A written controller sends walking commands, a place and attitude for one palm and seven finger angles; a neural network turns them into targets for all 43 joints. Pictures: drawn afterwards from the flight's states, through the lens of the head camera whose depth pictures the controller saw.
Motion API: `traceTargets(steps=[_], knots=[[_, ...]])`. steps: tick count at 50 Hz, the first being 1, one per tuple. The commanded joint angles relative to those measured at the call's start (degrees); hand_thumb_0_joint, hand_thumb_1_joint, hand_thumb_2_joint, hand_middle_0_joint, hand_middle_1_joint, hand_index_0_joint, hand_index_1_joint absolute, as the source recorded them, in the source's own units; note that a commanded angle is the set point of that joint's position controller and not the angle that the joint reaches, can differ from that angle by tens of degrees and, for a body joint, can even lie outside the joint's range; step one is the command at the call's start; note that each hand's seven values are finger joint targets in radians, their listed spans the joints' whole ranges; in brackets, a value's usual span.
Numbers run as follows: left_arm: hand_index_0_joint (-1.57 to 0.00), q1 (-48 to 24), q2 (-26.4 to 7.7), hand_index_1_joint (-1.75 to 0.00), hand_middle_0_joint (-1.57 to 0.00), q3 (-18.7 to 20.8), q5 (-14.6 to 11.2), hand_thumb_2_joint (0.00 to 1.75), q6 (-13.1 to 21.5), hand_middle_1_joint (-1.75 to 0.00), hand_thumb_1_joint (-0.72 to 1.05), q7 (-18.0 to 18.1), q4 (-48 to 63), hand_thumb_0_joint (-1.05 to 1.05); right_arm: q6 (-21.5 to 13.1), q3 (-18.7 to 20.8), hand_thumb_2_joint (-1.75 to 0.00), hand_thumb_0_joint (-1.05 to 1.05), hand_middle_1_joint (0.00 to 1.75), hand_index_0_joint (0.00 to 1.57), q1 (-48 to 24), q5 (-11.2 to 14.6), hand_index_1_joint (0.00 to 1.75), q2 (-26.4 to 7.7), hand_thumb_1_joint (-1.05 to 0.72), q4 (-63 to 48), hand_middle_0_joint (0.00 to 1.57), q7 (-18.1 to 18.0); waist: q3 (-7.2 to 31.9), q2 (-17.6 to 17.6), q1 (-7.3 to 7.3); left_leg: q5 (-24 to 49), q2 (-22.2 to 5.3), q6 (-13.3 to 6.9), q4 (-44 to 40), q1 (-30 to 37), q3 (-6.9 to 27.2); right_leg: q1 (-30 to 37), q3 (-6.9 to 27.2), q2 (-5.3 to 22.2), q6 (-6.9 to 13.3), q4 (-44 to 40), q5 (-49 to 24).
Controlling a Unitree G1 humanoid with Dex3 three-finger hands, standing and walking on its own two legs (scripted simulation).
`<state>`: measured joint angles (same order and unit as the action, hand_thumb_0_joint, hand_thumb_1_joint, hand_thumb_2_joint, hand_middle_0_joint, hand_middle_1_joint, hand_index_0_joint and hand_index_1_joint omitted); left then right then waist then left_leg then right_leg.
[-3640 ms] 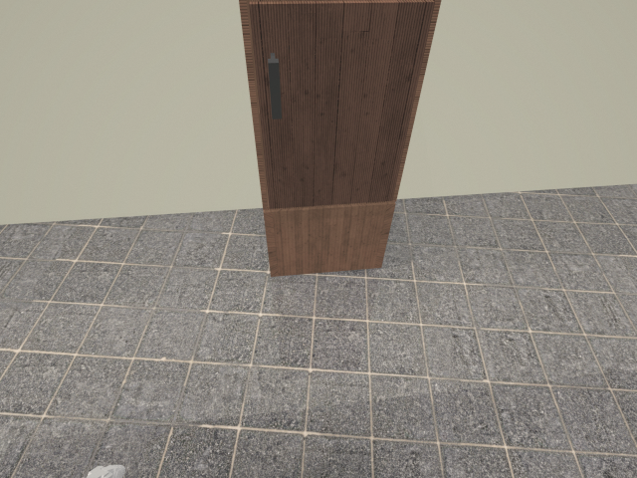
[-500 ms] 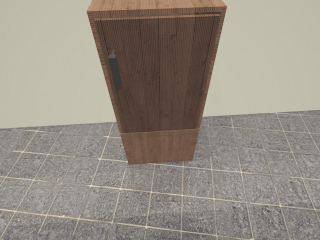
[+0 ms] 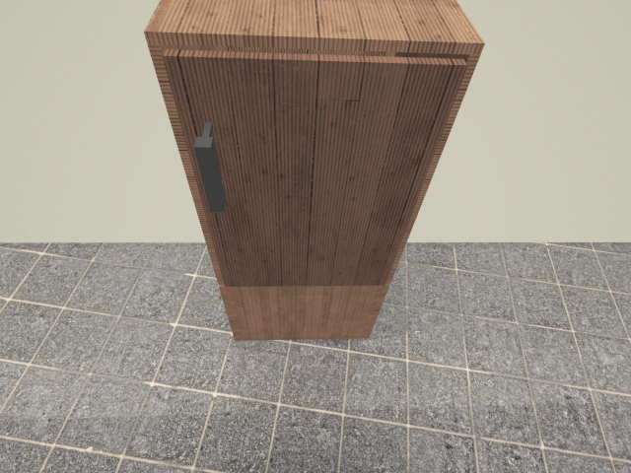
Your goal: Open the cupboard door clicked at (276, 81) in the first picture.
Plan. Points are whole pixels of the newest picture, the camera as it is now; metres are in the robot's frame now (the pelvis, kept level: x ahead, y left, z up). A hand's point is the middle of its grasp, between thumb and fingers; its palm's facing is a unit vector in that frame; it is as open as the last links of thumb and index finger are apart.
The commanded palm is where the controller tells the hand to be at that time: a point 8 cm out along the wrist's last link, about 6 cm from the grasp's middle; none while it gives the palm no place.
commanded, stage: come to a stop and stand still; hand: left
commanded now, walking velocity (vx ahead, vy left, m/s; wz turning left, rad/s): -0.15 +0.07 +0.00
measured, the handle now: (213, 168) +0.54 +0.21 +0.04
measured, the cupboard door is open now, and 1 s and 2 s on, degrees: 0 0 0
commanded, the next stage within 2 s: look again from close up in 1.20 s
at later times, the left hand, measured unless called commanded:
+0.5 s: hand out of the picture +0.00 +0.18 -0.17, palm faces +0.10 -0.97 -0.23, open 7.4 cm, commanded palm none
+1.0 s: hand out of the picture -0.07 +0.18 -0.17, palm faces +0.04 -0.99 -0.15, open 7.4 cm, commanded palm none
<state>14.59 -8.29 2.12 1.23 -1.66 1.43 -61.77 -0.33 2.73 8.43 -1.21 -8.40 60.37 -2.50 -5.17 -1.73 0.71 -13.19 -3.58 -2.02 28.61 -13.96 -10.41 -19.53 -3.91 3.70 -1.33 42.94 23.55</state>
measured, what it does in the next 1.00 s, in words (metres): steps on the spot: right foot, then left foot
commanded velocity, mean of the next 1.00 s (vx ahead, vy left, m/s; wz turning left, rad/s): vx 0.00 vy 0.06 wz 0.00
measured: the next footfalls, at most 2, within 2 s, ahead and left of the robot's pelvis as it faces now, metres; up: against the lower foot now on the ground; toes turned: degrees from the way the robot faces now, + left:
right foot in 0.10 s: +0.07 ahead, -0.15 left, +0.00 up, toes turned -5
left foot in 0.54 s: -0.02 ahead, +0.13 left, +0.00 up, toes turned +4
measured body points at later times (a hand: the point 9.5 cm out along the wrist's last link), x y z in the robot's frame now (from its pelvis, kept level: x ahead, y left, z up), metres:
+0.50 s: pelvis -0.03 -0.01 +0.00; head -0.02 -0.01 +0.45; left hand +0.00 +0.23 -0.15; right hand +0.05 -0.26 -0.15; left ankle -0.06 +0.12 -0.72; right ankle +0.03 -0.14 -0.74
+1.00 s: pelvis -0.06 +0.02 +0.01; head -0.06 +0.02 +0.46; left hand -0.08 +0.23 -0.16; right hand -0.07 -0.20 -0.16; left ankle -0.06 +0.12 -0.74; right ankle -0.06 -0.10 -0.74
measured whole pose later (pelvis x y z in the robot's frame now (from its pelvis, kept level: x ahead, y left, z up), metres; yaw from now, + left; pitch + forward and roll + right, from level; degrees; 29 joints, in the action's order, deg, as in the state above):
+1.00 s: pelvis -0.06 +0.02 +0.01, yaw +1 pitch -2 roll +0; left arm 16.1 -7.3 -0.1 0.7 -0.3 1.5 -65.7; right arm -0.1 0.6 15.8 -0.7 -7.5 65.4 -1.5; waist -1.7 -0.6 -0.1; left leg -12.0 -0.2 -1.0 23.5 -10.1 -3.7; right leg -9.8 -1.7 1.1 -0.3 23.9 12.5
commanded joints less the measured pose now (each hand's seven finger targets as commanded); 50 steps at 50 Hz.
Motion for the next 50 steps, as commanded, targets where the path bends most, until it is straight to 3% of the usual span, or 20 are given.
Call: traceTargets(steps=[1,3,4,5,6,8,12,20,23,25,27,28,31,36,39,40,41,42,45,50], knots=[[-0.20,6.14,-3.46,-0.30,-0.20,1.70,0.11,0.90,-0.13,-0.30,0.90,0.32,3.16,0.00,0.94,2.79,-0.90,0.00,0.30,0.20,1.55,-0.12,0.30,-10.60,-0.90,-2.95,0.20,-0.05,6.91,11.61,0.32,34.48,-14.05,-6.12,-4.42,4.43,8.90,2.81,-0.45,-0.50,0.46,-3.08,-5.26],[-0.20,7.94,-4.97,-0.30,-0.20,1.92,0.30,0.90,0.61,-0.30,0.90,0.37,3.39,0.00,1.30,2.72,-0.90,0.00,0.30,0.20,0.61,0.04,0.30,-9.41,-0.90,-3.75,0.20,0.57,7.00,7.91,1.78,21.63,-10.57,-2.78,0.21,0.48,7.42,8.38,0.12,0.45,0.60,-13.21,-16.96],[-0.20,7.47,-8.17,-0.30,-0.20,2.19,0.75,0.90,1.24,-0.30,0.90,0.61,3.97,0.00,1.49,2.52,-0.90,0.00,0.30,0.20,1.54,0.41,0.30,-7.07,-0.90,-4.11,0.20,0.97,7.35,-1.60,1.58,7.89,-4.73,0.81,7.50,-2.93,3.92,10.09,8.19,6.77,2.09,-18.96,-29.94],[-0.20,5.03,-12.67,-0.30,-0.20,2.56,0.97,0.90,1.62,-0.30,0.90,0.62,4.86,0.00,1.88,2.03,-0.90,0.00,0.30,0.20,3.49,0.76,0.30,-3.85,-0.90,-4.92,0.20,1.53,6.52,-12.76,0.25,-13.91,2.14,3.21,15.42,-7.99,2.06,9.59,17.39,17.31,7.53,-22.59,-40.26],[-0.20,6.12,-13.18,-0.30,-0.20,2.35,0.59,0.90,1.43,-0.30,0.90,0.57,5.48,0.00,3.06,2.08,-0.90,0.00,0.30,0.20,1.41,0.60,0.30,-4.28,-0.90,-5.53,0.20,1.26,7.00,-10.21,2.66,-21.53,2.31,2.77,23.64,-7.22,8.06,5.96,19.17,20.28,11.48,-24.18,-41.22],[-0.20,1.86,-12.16,-0.30,-0.20,2.44,0.61,0.90,1.43,-0.30,0.90,1.09,5.97,0.00,3.65,2.26,-0.90,0.00,0.30,0.20,2.28,0.28,0.30,-5.43,-0.90,-5.09,0.20,1.29,5.88,-9.03,0.67,-17.86,2.21,2.91,33.79,-11.77,11.51,7.37,17.59,18.21,12.74,-22.88,-40.79],[-0.20,1.58,-12.59,-0.30,-0.20,2.80,0.33,0.90,1.94,-0.30,0.90,1.61,7.29,0.00,3.79,2.12,-0.90,0.00,0.30,0.20,2.14,-0.10,0.30,-7.13,-0.90,-5.05,0.20,2.10,7.20,-6.40,1.47,-11.14,2.07,4.77,37.92,-15.85,12.69,12.58,13.64,16.66,11.60,-21.97,-39.43],[-0.20,1.48,-14.27,-0.30,-0.20,3.47,1.05,0.90,1.32,-0.30,0.90,0.75,7.82,0.00,2.74,1.15,-0.90,0.00,0.30,0.20,1.51,0.45,0.30,-6.04,-0.90,-6.36,0.20,2.75,6.30,-10.00,2.75,-12.32,2.41,4.15,16.65,-7.50,8.52,10.02,13.14,14.06,10.54,-26.72,-18.10],[-0.20,-0.52,-14.26,-0.30,-0.20,3.54,0.80,0.90,0.89,-0.30,0.90,0.50,7.43,0.00,1.97,0.73,-0.90,0.00,0.30,0.20,6.37,0.67,0.30,-5.49,-0.90,-5.02,0.20,2.39,7.02,-10.27,0.57,-7.84,2.83,3.35,4.70,-0.15,6.77,6.76,11.52,11.96,8.76,-25.87,-12.03],[-0.20,-2.11,-11.78,-0.30,-0.20,2.90,0.07,0.90,0.26,-0.30,0.90,0.32,7.43,0.00,1.12,0.36,-0.90,0.00,0.30,0.20,11.57,0.61,0.30,-6.13,-0.90,-2.83,0.20,2.04,6.31,-3.76,-1.76,-1.95,1.57,2.60,-6.66,9.54,7.61,-2.10,8.07,7.79,4.54,-21.92,-1.72],[-0.20,-1.85,-6.21,-0.30,-0.20,1.85,-0.47,0.90,-0.29,-0.30,0.90,-0.14,8.47,0.00,0.88,1.06,-0.90,0.00,0.30,0.20,9.19,-0.26,0.30,-12.49,-0.90,-4.85,0.20,1.61,0.77,15.62,-1.15,-15.74,-13.13,-3.30,-19.46,-2.98,26.17,-4.99,-0.45,-0.71,0.10,-8.71,1.29],[-0.20,-2.21,-6.27,-0.30,-0.20,1.68,-0.04,0.90,-0.57,-0.30,0.90,-0.09,8.24,0.00,0.75,1.04,-0.90,0.00,0.30,0.20,5.92,-0.19,0.30,-12.29,-0.90,-5.49,0.20,1.25,-0.77,17.16,-0.51,-18.56,-14.50,-5.78,-22.78,-8.91,29.51,-3.06,1.41,-1.06,0.15,-2.14,1.86],[-0.20,1.75,-6.01,-0.30,-0.20,1.54,0.22,0.90,-0.46,-0.30,0.90,-0.57,4.29,0.00,0.42,-0.27,-0.90,0.00,0.30,0.20,0.71,-0.01,0.30,-9.11,-0.90,-4.87,0.20,0.48,-0.28,13.78,2.09,-7.78,-8.69,-5.50,-19.19,-6.79,19.65,-1.38,3.93,-1.14,0.82,6.32,-1.22],[-0.20,2.43,-4.17,-0.30,-0.20,-0.25,-0.37,0.90,1.02,-0.30,0.90,-0.21,2.13,0.00,-0.26,-0.34,-0.90,0.00,0.30,0.20,7.05,0.31,0.30,-8.43,-0.90,-0.92,0.20,0.16,3.82,8.77,0.26,13.78,-7.56,-5.57,-11.66,4.99,17.22,3.81,2.10,-1.01,-0.05,-13.28,-4.45],[-0.20,5.18,-6.75,-0.30,-0.20,-0.52,-0.47,0.90,2.26,-0.30,0.90,0.48,-0.68,0.00,-0.90,-0.89,-0.90,0.00,0.30,0.20,8.53,1.35,0.30,-5.29,-0.90,0.17,0.20,0.40,4.70,1.89,-0.21,9.71,-2.65,-0.34,-6.99,1.21,13.55,12.75,8.53,4.51,2.03,-23.90,-21.29],[-0.20,4.97,-7.28,-0.30,-0.20,-0.67,-0.51,0.90,2.34,-0.30,0.90,0.51,-0.93,0.00,-1.04,-1.00,-0.90,0.00,0.30,0.20,8.76,1.34,0.30,-4.73,-0.90,0.47,0.20,0.64,5.05,3.32,-0.56,9.10,-1.68,0.27,-7.84,2.68,13.25,11.83,8.29,5.72,2.68,-22.93,-22.93],[-0.20,4.26,-7.15,-0.30,-0.20,-0.63,-0.53,0.90,2.70,-0.30,0.90,0.46,-1.57,0.00,-0.53,-1.10,-0.90,0.00,0.30,0.20,8.52,1.05,0.30,-4.71,-0.90,1.18,0.20,0.53,5.34,-4.18,-0.90,7.88,-1.58,1.06,-7.03,4.17,12.17,10.09,8.91,4.57,2.97,-23.06,-21.86],[-0.20,3.67,-6.29,-0.30,-0.20,-0.93,-0.62,0.90,2.72,-0.30,0.90,0.45,-1.64,0.00,-0.35,-1.06,-0.90,0.00,0.30,0.20,8.96,0.95,0.30,-5.25,-0.90,1.59,0.20,0.49,4.07,-6.32,-1.18,6.27,-1.48,1.21,-7.25,5.05,11.75,8.00,8.84,4.55,2.99,-24.11,-18.90],[-0.20,3.11,-5.24,-0.30,-0.20,-1.19,-0.68,0.90,2.19,-0.30,0.90,0.52,-1.66,0.00,-0.30,-1.42,-0.90,0.00,0.30,0.20,9.69,0.84,0.30,-4.80,-0.90,3.11,0.20,0.58,0.32,-1.15,-1.00,3.02,-1.79,0.91,-9.79,4.03,12.28,5.19,8.18,2.98,2.36,-25.49,-10.11],[-0.20,4.27,-4.75,-0.30,-0.20,-1.09,-0.61,0.90,1.91,-0.30,0.90,0.61,-2.09,0.00,-0.39,-1.58,-0.90,0.00,0.30,0.20,10.52,0.72,0.30,-4.30,-0.90,3.86,0.20,0.54,-0.28,1.47,-0.56,-1.86,-1.76,0.77,-11.61,1.30,13.10,6.37,7.60,2.29,2.16,-25.40,-8.46]])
